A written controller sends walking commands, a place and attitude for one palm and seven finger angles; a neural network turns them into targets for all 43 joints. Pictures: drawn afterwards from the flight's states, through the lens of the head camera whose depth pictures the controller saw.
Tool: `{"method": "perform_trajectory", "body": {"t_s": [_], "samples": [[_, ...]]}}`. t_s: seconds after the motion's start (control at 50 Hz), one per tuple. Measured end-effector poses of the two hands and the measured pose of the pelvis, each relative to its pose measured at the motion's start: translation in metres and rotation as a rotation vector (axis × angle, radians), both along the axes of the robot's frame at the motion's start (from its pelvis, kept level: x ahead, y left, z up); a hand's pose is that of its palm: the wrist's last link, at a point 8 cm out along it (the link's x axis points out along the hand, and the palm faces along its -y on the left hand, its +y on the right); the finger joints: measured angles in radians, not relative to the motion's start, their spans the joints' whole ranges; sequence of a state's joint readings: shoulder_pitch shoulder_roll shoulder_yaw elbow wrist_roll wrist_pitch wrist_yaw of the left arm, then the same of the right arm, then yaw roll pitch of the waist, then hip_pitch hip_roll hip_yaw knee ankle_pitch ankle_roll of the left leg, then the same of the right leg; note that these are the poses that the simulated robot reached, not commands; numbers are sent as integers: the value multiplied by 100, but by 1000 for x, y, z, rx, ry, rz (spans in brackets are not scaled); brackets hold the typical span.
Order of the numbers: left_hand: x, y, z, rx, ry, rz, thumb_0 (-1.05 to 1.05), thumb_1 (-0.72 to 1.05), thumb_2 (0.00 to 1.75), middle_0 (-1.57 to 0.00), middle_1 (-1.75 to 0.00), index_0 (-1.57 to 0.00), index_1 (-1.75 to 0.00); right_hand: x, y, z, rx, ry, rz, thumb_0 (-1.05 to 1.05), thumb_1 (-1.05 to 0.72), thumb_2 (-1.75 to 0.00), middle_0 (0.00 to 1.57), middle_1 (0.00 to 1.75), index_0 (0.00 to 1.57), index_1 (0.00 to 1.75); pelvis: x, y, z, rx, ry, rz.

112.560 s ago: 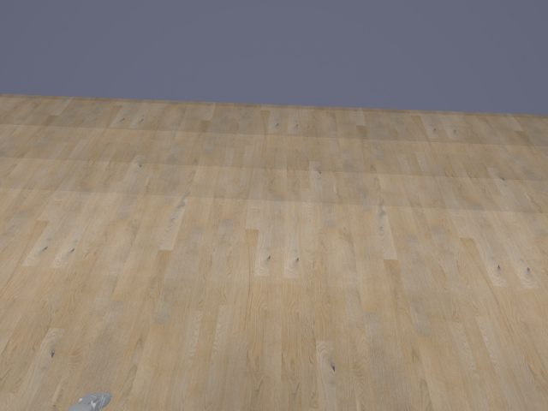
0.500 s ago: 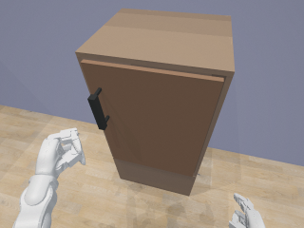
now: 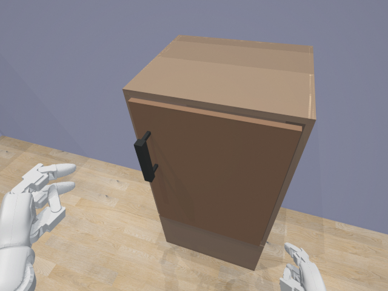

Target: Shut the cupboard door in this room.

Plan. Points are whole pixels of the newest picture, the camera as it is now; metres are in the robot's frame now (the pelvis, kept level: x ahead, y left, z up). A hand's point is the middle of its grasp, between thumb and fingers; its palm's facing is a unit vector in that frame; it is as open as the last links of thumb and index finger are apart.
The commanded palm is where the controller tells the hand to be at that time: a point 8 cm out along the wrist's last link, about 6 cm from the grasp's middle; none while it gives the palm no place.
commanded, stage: draw the hand back to the body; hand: left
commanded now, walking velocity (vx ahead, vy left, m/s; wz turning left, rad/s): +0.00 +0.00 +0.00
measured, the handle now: (148, 156) +0.48 +0.20 -0.03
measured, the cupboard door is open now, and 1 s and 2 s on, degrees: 0 0 0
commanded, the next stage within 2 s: step back with the hand held close in 0.50 s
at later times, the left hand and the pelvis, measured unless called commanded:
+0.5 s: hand (46, 214) +0.18 +0.25 +0.16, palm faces +0.44 -0.81 -0.40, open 7.4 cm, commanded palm +0.13 +0.29 +0.17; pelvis -0.01 -0.01 +0.00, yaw +0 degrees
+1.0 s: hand (37, 218) +0.18 +0.27 +0.15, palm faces +0.36 -0.79 -0.50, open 7.4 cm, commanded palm +0.12 +0.31 +0.17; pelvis -0.03 +0.01 +0.00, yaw -1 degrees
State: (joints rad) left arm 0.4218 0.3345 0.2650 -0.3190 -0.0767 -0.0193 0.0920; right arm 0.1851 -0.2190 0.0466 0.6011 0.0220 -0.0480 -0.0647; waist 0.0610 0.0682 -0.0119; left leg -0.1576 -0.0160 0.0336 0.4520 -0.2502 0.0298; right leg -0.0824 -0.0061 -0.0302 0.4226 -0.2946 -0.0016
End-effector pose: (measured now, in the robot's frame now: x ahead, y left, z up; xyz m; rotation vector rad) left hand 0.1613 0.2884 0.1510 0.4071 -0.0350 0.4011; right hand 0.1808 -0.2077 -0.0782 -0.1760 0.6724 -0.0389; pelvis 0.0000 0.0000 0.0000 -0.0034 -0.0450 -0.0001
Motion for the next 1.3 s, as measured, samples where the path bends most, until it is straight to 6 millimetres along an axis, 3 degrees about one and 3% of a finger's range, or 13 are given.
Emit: {"method": "perform_trajectory", "body": {"t_s": [0.18,0.3,0.48,0.78,1.02,1.3], "samples": [[-19,12,31,98,-70,44,2,89,90,-36,-47,-37,-47,-5,-8,-3,-6,9,-21,1,-91,-90,20,30,20,30,0,0,1,0,-7,-2],[-22,12,26,70,-68,62,2,89,90,-26,-36,-27,-36,-9,-13,-3,-11,10,-26,1,-91,-90,20,30,20,30,-4,-1,1,1,-12,0],[-23,1,22,55,-73,26,2,89,90,-22,-31,-22,-31,-14,-18,1,-21,-7,-37,1,-91,-90,20,30,20,30,-7,-7,1,0,-21,-3],[-22,6,32,133,-86,8,2,89,90,-21,-30,-21,-30,-21,-27,-3,-29,35,-71,1,-91,-90,20,30,20,30,-13,-5,1,-15,29,-3],[-27,18,25,163,-41,-59,2,89,90,-21,-30,-22,-30,-51,-31,-1,-80,100,-163,1,-91,-90,20,30,20,30,-32,10,-2,-8,58,-21],[-78,35,23,187,-138,-32,2,89,90,-21,-30,-22,-30,-97,-15,1,-110,63,-136,1,-91,-90,20,30,20,30,-75,19,-11,-31,52,-5]]}}
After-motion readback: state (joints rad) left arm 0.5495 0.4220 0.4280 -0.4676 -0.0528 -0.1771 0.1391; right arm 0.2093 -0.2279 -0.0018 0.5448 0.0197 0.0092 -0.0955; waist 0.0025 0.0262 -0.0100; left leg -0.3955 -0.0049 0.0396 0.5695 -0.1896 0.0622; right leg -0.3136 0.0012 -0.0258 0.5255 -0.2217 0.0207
